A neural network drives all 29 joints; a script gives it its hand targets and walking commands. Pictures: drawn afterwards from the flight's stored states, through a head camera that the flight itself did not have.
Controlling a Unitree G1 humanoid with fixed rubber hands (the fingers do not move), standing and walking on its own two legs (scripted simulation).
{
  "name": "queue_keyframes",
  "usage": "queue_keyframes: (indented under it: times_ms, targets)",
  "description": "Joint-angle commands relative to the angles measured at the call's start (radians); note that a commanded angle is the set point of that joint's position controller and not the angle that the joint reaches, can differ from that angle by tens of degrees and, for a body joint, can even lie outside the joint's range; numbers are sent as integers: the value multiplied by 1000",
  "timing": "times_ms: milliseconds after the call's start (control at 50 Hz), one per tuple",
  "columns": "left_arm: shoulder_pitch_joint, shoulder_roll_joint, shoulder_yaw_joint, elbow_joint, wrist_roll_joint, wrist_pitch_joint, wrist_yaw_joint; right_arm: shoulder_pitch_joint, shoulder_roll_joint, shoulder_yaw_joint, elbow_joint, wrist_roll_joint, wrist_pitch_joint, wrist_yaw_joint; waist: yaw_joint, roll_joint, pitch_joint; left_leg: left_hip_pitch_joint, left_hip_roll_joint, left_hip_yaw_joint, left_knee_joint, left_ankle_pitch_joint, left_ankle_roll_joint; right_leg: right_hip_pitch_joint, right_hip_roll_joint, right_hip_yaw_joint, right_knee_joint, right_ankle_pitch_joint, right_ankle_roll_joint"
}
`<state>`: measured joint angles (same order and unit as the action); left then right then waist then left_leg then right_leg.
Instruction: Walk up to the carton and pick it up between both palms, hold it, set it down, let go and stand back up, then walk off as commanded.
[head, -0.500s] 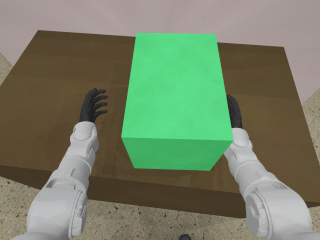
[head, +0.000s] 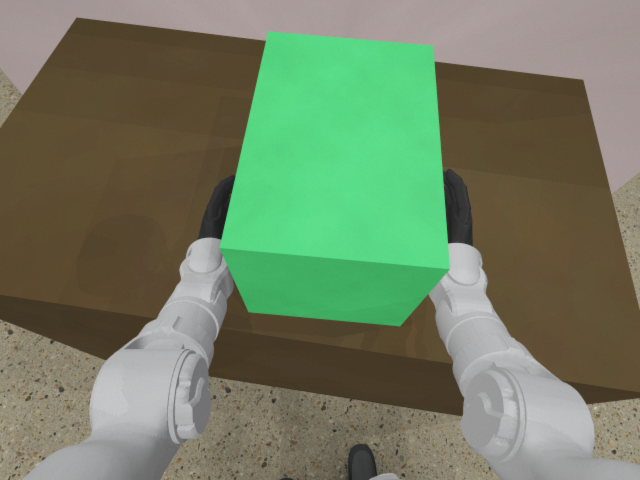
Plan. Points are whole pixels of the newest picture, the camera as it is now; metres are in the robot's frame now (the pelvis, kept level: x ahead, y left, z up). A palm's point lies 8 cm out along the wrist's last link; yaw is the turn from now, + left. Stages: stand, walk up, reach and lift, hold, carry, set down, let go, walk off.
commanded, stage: reach and lift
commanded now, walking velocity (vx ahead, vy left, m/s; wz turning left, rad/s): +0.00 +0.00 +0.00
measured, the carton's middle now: (336, 184) +0.49 +0.00 +0.00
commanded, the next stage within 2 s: none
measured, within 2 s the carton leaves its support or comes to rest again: leaves its support in 1.72 s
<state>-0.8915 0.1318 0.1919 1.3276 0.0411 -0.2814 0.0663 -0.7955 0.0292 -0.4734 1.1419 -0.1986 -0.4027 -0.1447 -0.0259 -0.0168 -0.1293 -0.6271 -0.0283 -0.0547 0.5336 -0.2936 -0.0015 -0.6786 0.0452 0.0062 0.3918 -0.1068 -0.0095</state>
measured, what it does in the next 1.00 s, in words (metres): stands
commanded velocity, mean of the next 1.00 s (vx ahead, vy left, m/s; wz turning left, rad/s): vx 0.00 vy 0.00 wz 0.00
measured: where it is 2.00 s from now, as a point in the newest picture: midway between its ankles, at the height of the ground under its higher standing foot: outside the picture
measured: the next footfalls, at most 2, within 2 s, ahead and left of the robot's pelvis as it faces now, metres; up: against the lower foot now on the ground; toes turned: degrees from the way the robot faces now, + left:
none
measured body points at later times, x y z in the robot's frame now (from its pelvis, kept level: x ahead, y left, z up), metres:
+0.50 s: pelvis +0.00 +0.00 +0.00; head +0.13 +0.00 +0.43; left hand +0.42 +0.15 -0.03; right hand +0.42 -0.16 +0.00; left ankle -0.05 +0.10 -0.73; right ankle +0.02 -0.12 -0.73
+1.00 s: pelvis +0.00 +0.00 +0.00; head +0.13 +0.00 +0.43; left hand +0.42 +0.15 -0.03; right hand +0.42 -0.16 +0.00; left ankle -0.05 +0.10 -0.73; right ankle +0.02 -0.12 -0.73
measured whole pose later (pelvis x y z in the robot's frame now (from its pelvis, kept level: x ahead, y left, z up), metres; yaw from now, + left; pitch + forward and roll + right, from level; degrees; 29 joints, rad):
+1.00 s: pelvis +0.00 +0.00 +0.00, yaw +0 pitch +22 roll -2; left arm -0.85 0.09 0.33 1.42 0.08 -0.50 0.07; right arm -0.80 0.05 -0.61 1.15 -0.39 -0.49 -0.10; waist -0.03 0.05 -0.12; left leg -0.62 -0.03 -0.05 0.53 -0.29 0.01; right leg -0.67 0.04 0.00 0.38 -0.10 -0.01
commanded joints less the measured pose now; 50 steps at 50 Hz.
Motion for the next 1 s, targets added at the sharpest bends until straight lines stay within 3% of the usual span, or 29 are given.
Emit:
queue_keyframes:
  times_ms: [0, 40, 100, 120, 140, 160, 180, 200, 240, 300, 320, 400, 440, 460, 480, 520, 540, 560, 620, 640, 660, 720, 740, 820, 880, 900, 940, 960, 980]
  targets:
    - [-650, -582, -100, -121, 176, -191, -97, -450, 450, 39, 87, -341, -100, 186, -89, 214, -809, 469, 130, 53, 89, 1101, -213, 352, -21, -113, 1, 354, -74]
    - [-582, -594, -60, -125, 202, -222, -116, -407, 532, 108, 51, -346, -117, 192, -61, 135, -760, 367, 109, 73, 64, 1034, -192, 532, -37, -95, 37, 515, -50]
    - [-611, -505, 29, -52, 243, -264, -147, -391, 581, 151, 83, -379, -100, 194, -61, -28, -712, 103, 61, 92, -30, 649, -94, 813, -90, -49, 110, 681, 22]
    - [-609, -521, 15, -72, 242, -278, -142, -398, 586, 165, 79, -370, -115, 198, -53, -22, -751, 11, 49, 98, -64, 614, -94, 903, -95, -34, 155, 755, 31]
    - [-646, -510, 69, -29, 257, -289, -150, -368, 614, 158, 94, -400, -94, 194, -50, -91, -762, -163, 20, 131, -93, 401, -50, 1003, -141, -7, 171, 788, 49]
    - [-668, -495, 67, -47, 255, -304, -154, -370, 627, 140, 105, -408, -93, 189, -80, -95, -763, -148, 28, 117, -124, 345, -46, 1011, -140, -17, 168, 732, 61]
    - [-675, -490, 75, -69, 262, -317, -151, -375, 659, 180, 106, -382, -85, 196, -30, -67, -795, -83, 35, 113, -106, 375, -41, 988, -128, -8, 172, 704, 64]
    - [-679, -495, 74, -49, 254, -323, -157, -368, 671, 166, 145, -402, -82, 188, -53, -85, -768, -102, 36, 109, -97, 359, -44, 973, -129, -10, 176, 705, 61]
    - [-698, -456, 77, -66, 248, -339, -163, -359, 690, 181, 128, -395, -81, 186, -38, -82, -808, -105, 31, 121, -94, 299, -31, 989, -134, -4, 175, 670, 73]
    - [-723, -481, 60, -29, 252, -328, -159, -383, 675, 132, 185, -395, -79, 186, -69, -43, -764, -93, 39, 112, -107, 291, -41, 919, -126, -16, 166, 610, 68]
    - [-702, -476, 68, -39, 247, -320, -152, -372, 679, 156, 202, -374, -67, 186, -34, -29, -745, -91, 40, 115, -112, 313, -37, 926, -119, -15, 169, 588, 56]
    - [-674, -507, 44, -5, 267, -299, -143, -390, 648, 125, 170, -375, -75, 194, -41, 30, -765, -23, 55, 101, -77, 369, -65, 810, -100, -39, 151, 515, 36]
    - [-671, -526, 28, -19, 262, -293, -143, -393, 661, 104, 196, -362, -64, 194, -69, 33, -725, -13, 56, 97, -76, 384, -68, 813, -100, -37, 132, 521, 28]
    - [-739, -553, -3, -83, 252, -296, -127, -413, 651, 94, 214, -357, -71, 202, -61, 103, -794, 65, 67, 81, -75, 449, -90, 721, -84, -68, 142, 449, 12]
    - [-713, -577, -26, -45, 234, -289, -129, -412, 643, 88, 174, -362, -79, 199, -92, 86, -799, 96, 72, 76, -43, 480, -98, 665, -71, -79, 125, 453, 6]
    - [-702, -566, -22, -86, 249, -283, -109, -393, 626, 104, 221, -339, -63, 206, -35, 137, -755, 208, 89, 67, -17, 626, -116, 571, -55, -80, 109, 402, -8]
    - [-644, -547, 4, -21, 269, -266, -113, -373, 630, 92, 236, -344, -62, 202, -28, 137, -676, 203, 86, 78, 0, 638, -118, 556, -54, -84, 90, 352, -7]
    - [-662, -598, -44, -51, 254, -259, -105, -385, 610, 72, 250, -337, -67, 202, -68, 163, -737, 263, 100, 52, -3, 698, -146, 509, -43, -99, 89, 351, -20]
    - [-662, -621, -77, -66, 243, -254, -95, -418, 579, 71, 253, -332, -90, 211, -36, 205, -734, 316, 125, 48, 19, 855, -177, 416, -33, -104, 44, 298, -44]
    - [-685, -618, -61, -60, 240, -246, -94, -424, 596, 79, 224, -319, -95, 211, -44, 165, -728, 323, 123, 56, 34, 853, -171, 419, -23, -110, 15, 290, -43]
    - [-680, -602, -66, -60, 241, -256, -88, -435, 593, 81, 226, -325, -98, 212, -12, 159, -751, 275, 113, 62, 37, 817, -159, 466, -30, -93, 33, 342, -52]
    - [-656, -608, -69, -46, 229, -264, -100, -405, 609, 120, 226, -329, -92, 201, -63, 115, -742, 229, 103, 59, 31, 771, -134, 543, -40, -90, 70, 451, -34]
    - [-624, -616, -64, -35, 227, -270, -101, -405, 615, 159, 175, -313, -106, 202, -20, 112, -778, 180, 89, 82, 41, 748, -128, 586, -40, -78, 70, 444, -35]
    - [-674, -571, -51, -16, 216, -274, -113, -389, 627, 127, 218, -351, -85, 200, -68, 47, -734, 140, 81, 77, 19, 642, -106, 630, -46, -78, 101, 459, -20]
    - [-655, -547, -21, 2, 222, -296, -121, -402, 633, 202, 179, -320, -78, 209, -13, 22, -716, 20, 61, 94, -23, 499, -78, 742, -75, -56, 160, 522, 3]
    - [-708, -585, -65, -37, 201, -295, -117, -425, 642, 168, 177, -335, -76, 209, -54, 60, -763, 25, 65, 77, -27, 495, -83, 711, -68, -61, 161, 495, -2]
    - [-691, -582, -73, -21, 198, -298, -120, -407, 654, 194, 176, -317, -78, 205, -61, 52, -779, 68, 66, 81, -16, 511, -87, 713, -66, -65, 160, 526, -5]
    - [-669, -577, -47, -4, 217, -295, -118, -386, 653, 195, 199, -311, -75, 206, -39, 70, -772, 79, 68, 82, -21, 537, -89, 695, -65, -57, 147, 536, -12]
    - [-705, -591, -74, -39, 198, -302, -119, -388, 652, 189, 196, -332, -81, 207, -60, 78, -778, 76, 66, 77, -22, 542, -93, 688, -64, -67, 150, 510, -9]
